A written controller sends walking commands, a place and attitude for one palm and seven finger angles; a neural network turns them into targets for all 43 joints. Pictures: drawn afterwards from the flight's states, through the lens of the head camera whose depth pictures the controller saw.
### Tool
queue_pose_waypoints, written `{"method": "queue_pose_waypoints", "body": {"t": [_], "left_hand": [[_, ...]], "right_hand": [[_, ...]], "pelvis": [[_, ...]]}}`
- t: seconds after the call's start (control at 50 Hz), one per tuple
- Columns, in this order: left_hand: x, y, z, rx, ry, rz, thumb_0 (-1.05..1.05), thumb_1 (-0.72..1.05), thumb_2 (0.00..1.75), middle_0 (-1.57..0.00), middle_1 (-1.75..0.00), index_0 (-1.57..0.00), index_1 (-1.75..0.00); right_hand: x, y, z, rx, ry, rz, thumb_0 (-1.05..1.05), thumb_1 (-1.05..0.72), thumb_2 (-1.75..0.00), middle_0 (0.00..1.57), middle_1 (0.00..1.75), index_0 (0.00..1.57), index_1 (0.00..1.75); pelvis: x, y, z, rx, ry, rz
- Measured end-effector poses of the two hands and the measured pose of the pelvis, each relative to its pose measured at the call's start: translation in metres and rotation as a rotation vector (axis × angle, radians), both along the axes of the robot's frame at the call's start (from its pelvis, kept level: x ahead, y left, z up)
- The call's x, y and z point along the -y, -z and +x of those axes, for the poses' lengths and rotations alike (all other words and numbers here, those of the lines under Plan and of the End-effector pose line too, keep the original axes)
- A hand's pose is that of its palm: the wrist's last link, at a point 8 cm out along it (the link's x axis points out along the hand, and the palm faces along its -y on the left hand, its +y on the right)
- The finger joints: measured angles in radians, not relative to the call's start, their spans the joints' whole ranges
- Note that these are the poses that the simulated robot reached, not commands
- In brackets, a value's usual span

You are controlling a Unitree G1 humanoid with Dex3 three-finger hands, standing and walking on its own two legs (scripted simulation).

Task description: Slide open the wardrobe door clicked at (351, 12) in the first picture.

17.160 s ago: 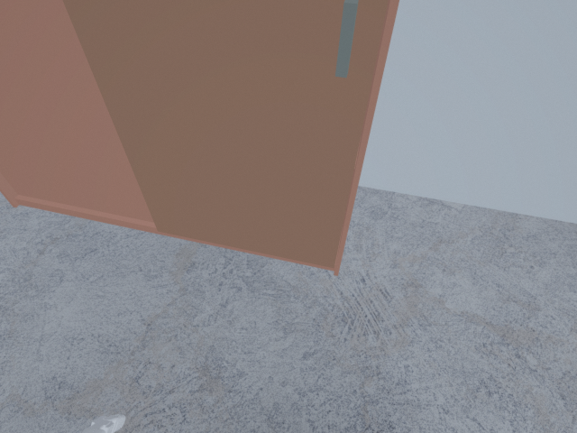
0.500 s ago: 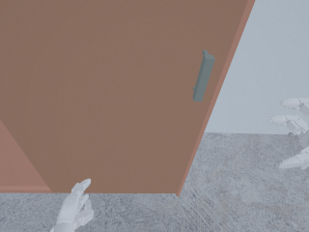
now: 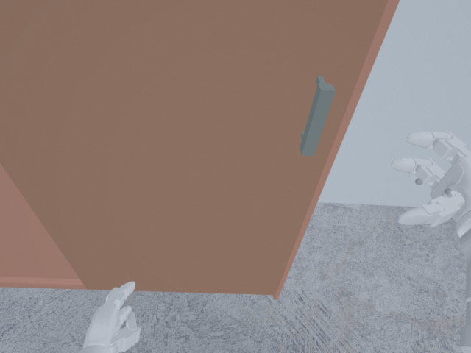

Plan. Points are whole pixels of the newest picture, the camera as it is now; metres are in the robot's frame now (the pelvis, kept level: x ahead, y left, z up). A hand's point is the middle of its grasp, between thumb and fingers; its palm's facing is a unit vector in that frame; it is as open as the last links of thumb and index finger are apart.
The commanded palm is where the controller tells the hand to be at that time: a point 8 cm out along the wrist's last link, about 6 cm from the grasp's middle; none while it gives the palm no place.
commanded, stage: move the hooked fingers beside the handle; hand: right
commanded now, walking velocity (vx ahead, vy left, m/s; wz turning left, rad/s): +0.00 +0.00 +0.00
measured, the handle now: (313, 116) +0.51 -0.13 +0.18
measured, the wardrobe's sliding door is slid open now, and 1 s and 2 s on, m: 0.00 0.00 0.00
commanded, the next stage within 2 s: none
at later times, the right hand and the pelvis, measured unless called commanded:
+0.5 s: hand (389, 162) +0.37 -0.23 +0.19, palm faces +0.02 +1.00 +0.00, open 14.0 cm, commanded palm +0.35 -0.28 +0.19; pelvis +0.00 +0.00 +0.00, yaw +1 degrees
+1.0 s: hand (365, 139) +0.43 -0.21 +0.19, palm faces +0.02 +1.00 +0.01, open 14.0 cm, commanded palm +0.42 -0.25 +0.19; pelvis +0.00 +0.00 +0.00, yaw +1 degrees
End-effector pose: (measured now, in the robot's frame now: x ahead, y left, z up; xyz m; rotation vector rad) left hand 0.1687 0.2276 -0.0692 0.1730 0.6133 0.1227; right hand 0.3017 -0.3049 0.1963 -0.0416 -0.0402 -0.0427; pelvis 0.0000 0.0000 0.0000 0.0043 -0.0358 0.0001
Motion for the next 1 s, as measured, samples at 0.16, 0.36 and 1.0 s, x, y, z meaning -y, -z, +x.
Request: {"method": "queue_pose_waypoints", "body": {"t": [0.16,0.36,1.0], "left_hand": [[-0.009,0.003,-0.011,-0.042,-0.029,0.024,0.01,0.90,0.90,-0.20,-0.30,-0.20,-0.30],[-0.014,0.008,-0.023,-0.073,-0.061,0.030,0.01,0.90,0.90,-0.20,-0.30,-0.20,-0.30],[-0.028,0.028,-0.078,-0.272,-0.158,0.055,0.01,0.90,0.90,-0.20,-0.30,-0.20,-0.30]], "right_hand": [[-0.004,0.007,0.013,-0.008,0.000,0.019,-0.01,0.50,-0.30,0.30,1.20,0.30,1.20],[-0.013,0.003,0.035,-0.011,-0.020,0.022,-0.01,0.50,-0.30,0.30,1.20,0.30,1.20],[-0.044,0.009,0.109,-0.023,-0.019,0.048,-0.01,0.50,-0.30,0.30,1.20,0.29,1.20]], "pelvis": [[-0.001,0.000,-0.001,-0.006,-0.004,0.001],[0.001,0.000,-0.002,-0.015,-0.006,0.003],[0.004,0.002,0.004,-0.066,-0.024,0.004]]}}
